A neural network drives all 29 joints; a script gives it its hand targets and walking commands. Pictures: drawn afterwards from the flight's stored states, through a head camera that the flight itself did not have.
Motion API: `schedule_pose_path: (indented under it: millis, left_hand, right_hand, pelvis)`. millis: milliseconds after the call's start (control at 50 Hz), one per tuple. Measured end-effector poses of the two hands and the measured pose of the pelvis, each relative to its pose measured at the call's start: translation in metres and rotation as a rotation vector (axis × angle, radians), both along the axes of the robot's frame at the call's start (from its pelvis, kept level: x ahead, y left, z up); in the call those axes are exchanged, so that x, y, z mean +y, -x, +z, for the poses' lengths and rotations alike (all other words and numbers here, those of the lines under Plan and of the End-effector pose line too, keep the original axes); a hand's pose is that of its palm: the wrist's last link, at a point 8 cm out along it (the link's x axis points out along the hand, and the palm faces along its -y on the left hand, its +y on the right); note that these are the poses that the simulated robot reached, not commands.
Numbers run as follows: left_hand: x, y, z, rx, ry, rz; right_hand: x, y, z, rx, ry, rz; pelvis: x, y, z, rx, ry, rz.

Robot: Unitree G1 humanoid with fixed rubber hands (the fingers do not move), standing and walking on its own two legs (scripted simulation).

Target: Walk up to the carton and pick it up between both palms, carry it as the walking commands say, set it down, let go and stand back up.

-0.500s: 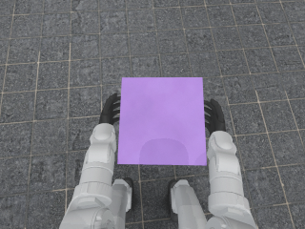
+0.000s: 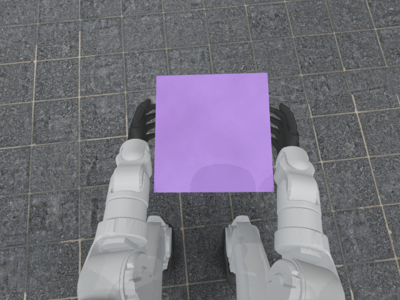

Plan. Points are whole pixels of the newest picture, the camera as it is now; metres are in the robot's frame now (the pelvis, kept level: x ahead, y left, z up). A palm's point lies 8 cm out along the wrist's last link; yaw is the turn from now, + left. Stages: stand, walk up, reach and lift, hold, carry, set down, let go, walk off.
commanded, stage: set down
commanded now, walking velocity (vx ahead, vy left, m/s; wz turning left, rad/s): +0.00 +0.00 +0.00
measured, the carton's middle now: (211, 144) +0.43 -0.03 -0.15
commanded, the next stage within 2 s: none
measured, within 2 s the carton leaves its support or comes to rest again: neither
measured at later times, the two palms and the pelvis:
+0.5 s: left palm (145, 140) +0.45 +0.12 -0.17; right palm (267, 145) +0.43 -0.17 -0.17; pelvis -0.01 +0.00 -0.07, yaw -1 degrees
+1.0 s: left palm (152, 142) +0.47 +0.12 -0.27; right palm (257, 145) +0.45 -0.17 -0.26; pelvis -0.03 +0.00 -0.13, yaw -1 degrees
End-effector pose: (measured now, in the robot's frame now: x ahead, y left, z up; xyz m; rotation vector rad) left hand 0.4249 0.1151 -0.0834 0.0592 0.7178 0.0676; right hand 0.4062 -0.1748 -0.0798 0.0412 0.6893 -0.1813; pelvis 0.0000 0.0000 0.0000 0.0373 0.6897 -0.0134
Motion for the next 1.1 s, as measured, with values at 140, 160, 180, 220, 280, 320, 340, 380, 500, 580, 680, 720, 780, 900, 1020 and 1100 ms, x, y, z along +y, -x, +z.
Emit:
schedule_pose_path:
  millis: [140, 160, 180, 220, 280, 320, 340, 380, 500, 580, 680, 720, 780, 900, 1020, 1100]
  left_hand:
    - [0.001, -0.006, -0.026, 0.0, -0.016, 0.0]
    - [0.002, -0.007, -0.03, -0.001, -0.017, 0.002]
    - [0.003, -0.008, -0.034, -0.003, -0.016, 0.003]
    - [0.005, -0.01, -0.041, -0.006, -0.013, 0.006]
    - [0.007, -0.013, -0.051, -0.008, -0.012, 0.005]
    - [0.007, -0.015, -0.057, -0.007, -0.012, 0.005]
    - [0.008, -0.016, -0.061, -0.006, -0.011, 0.005]
    - [0.008, -0.018, -0.068, -0.003, -0.007, 0.007]
    - [0.008, -0.022, -0.089, 0.005, 0.0, 0.008]
    - [0.009, -0.026, -0.103, 0.005, -0.004, 0.005]
    - [0.009, -0.031, -0.122, 0.01, -0.007, 0.004]
    - [0.009, -0.031, -0.13, 0.013, -0.008, 0.003]
    - [0.009, -0.033, -0.142, 0.017, -0.006, 0.005]
    - [0.008, -0.04, -0.163, 0.016, -0.001, 0.012]
    - [0.007, -0.043, -0.185, 0.022, 0.0, 0.014]
    - [0.006, -0.045, -0.199, 0.023, 0.001, 0.018]
  right_hand:
    - [0.001, -0.006, -0.032, 0.001, -0.015, -0.004]
    - [0.002, -0.007, -0.036, 0.0, -0.018, -0.004]
    - [0.003, -0.007, -0.04, -0.001, -0.019, -0.005]
    - [0.005, -0.009, -0.047, -0.003, -0.02, -0.008]
    - [0.007, -0.013, -0.057, -0.006, -0.017, -0.01]
    - [0.008, -0.015, -0.063, -0.004, -0.015, -0.008]
    - [0.008, -0.016, -0.067, -0.003, -0.013, -0.007]
    - [0.008, -0.018, -0.074, 0.0, -0.009, -0.006]
    - [0.009, -0.023, -0.093, 0.008, 0.0, -0.002]
    - [0.009, -0.027, -0.107, 0.01, 0.005, 0.003]
    - [0.009, -0.032, -0.126, 0.014, 0.011, 0.01]
    - [0.009, -0.033, -0.134, 0.018, 0.013, 0.012]
    - [0.009, -0.035, -0.145, 0.021, 0.013, 0.013]
    - [0.009, -0.043, -0.166, 0.02, 0.019, 0.02]
    - [0.008, -0.047, -0.188, 0.026, 0.016, 0.021]
    - [0.007, -0.049, -0.202, 0.026, 0.008, 0.017]
  pelvis:
    - [-0.002, 0.004, -0.022, 0.044, -0.009, -0.017]
    - [-0.002, 0.005, -0.025, 0.049, -0.009, -0.019]
    - [-0.002, 0.006, -0.029, 0.053, -0.01, -0.02]
    - [-0.002, 0.007, -0.035, 0.061, -0.01, -0.022]
    - [-0.002, 0.009, -0.045, 0.071, -0.009, -0.022]
    - [-0.001, 0.011, -0.051, 0.078, -0.009, -0.022]
    - [-0.001, 0.011, -0.053, 0.082, -0.008, -0.022]
    - [0.0, 0.012, -0.059, 0.09, -0.008, -0.022]
    - [0.002, 0.015, -0.073, 0.113, -0.005, -0.023]
    - [0.003, 0.017, -0.083, 0.128, -0.005, -0.023]
    - [0.003, 0.019, -0.095, 0.146, -0.005, -0.024]
    - [0.004, 0.02, -0.1, 0.152, -0.005, -0.024]
    - [0.004, 0.021, -0.107, 0.159, -0.005, -0.024]
    - [0.005, 0.024, -0.121, 0.168, -0.005, -0.025]
    - [0.004, 0.026, -0.135, 0.174, -0.006, -0.026]
    - [0.004, 0.028, -0.142, 0.163, -0.008, -0.026]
